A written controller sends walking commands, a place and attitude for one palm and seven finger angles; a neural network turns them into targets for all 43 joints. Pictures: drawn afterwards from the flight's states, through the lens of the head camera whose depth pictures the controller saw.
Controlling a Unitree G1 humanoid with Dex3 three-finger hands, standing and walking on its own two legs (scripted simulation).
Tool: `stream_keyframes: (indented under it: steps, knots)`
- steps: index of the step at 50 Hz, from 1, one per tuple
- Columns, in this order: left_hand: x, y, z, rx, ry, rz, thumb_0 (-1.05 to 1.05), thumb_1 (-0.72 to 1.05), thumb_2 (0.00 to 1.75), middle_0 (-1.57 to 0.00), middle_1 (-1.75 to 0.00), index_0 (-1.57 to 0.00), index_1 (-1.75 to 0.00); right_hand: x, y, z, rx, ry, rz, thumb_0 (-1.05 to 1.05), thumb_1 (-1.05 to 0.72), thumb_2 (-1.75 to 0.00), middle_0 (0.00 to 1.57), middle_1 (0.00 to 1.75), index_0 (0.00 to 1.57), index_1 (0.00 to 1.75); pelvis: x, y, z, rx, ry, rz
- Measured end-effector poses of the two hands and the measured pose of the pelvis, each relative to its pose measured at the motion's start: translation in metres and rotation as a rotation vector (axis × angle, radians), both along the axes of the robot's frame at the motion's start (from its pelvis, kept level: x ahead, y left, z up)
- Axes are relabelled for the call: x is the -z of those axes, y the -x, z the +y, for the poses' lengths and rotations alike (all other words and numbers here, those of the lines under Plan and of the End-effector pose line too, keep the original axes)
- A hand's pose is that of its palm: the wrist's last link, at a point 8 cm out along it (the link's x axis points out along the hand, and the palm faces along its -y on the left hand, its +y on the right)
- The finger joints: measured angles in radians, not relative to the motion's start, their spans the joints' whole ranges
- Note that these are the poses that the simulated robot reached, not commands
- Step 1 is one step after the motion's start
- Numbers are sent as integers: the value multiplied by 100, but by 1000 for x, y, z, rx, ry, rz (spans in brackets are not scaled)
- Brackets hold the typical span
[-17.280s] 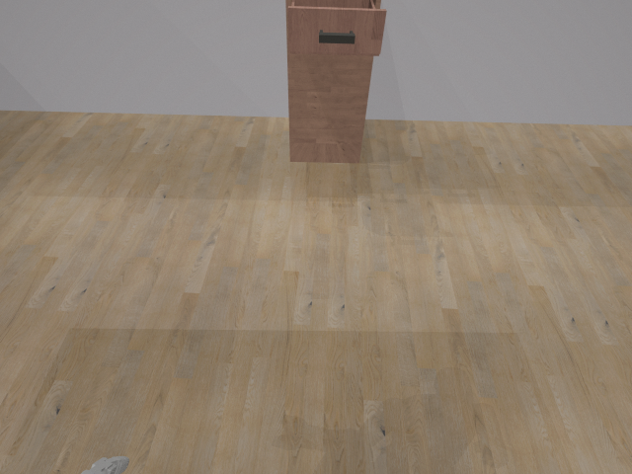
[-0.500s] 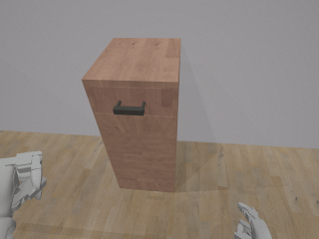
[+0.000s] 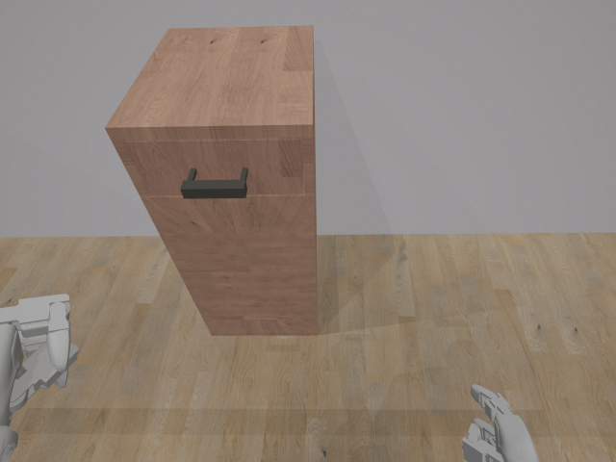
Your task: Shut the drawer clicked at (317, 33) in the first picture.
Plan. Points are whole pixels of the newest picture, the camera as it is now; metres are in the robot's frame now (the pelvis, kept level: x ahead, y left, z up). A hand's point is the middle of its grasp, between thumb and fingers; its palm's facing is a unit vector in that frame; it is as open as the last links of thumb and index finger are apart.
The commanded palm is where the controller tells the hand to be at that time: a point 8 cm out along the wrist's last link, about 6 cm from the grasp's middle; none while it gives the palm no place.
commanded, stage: step back with the hand held close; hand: left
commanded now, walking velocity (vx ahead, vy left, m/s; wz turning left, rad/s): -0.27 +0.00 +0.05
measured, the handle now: (216, 181) +0.60 +0.21 -0.01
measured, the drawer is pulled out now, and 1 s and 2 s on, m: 0.00 0.00 0.00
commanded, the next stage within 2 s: stop stepping back and stand still in 0.98 s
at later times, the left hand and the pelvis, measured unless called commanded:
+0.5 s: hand out of the picture +0.11 +0.28 +0.15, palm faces +0.38 -0.79 -0.48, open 3.3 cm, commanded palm +0.05 +0.32 +0.17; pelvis -0.07 +0.03 -0.02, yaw +2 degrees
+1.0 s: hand out of the picture -0.01 +0.27 +0.17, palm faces +0.46 -0.78 -0.42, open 3.2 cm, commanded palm -0.07 +0.31 +0.17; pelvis -0.17 +0.01 -0.01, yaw +6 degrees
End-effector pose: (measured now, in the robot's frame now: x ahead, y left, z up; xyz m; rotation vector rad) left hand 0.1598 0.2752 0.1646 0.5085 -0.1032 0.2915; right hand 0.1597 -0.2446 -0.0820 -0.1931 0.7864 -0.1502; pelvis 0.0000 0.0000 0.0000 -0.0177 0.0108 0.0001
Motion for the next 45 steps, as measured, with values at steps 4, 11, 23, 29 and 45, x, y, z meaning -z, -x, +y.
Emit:
stream_keyframes:
  steps: [4, 11, 23, 29, 45]
  knots:
    - [4, 6, 4, 26, -12, 29, 1, 89, 89, -140, -160, -141, -160, -1, 14, -1, 24, 28, 40, 2, -90, -90, 20, 30, 20, 30, 1, 7, 4, -1, 0, 14]
    - [-12, 28, 18, 39, -60, -53, 2, 88, 89, -140, -160, -141, -160, -9, 24, 13, 13, 51, 9, 2, -90, -90, 20, 30, 20, 30, 3, 24, 13, -5, 7, 14]
    - [-1, 85, 41, -24, -61, -94, 1, 89, 89, -140, -160, -141, -160, -12, 47, 48, -59, 41, -102, 1, -90, -90, 20, 30, 20, 30, 13, 68, 30, -17, 19, -10]
    - [-6, 111, 42, -44, -86, -170, 1, 88, 89, -141, -160, -141, -160, -2, 69, 54, -110, 60, -71, 1, -90, -90, 20, 30, 20, 30, 19, 87, 28, -65, 24, -3]
    - [-17, 186, 19, 3, -134, -238, 1, 88, 89, -141, -160, -141, -160, 1, 133, 28, -113, 74, -62, 1, -90, -90, 20, 30, 20, 30, 24, 154, 8, -107, 21, -24]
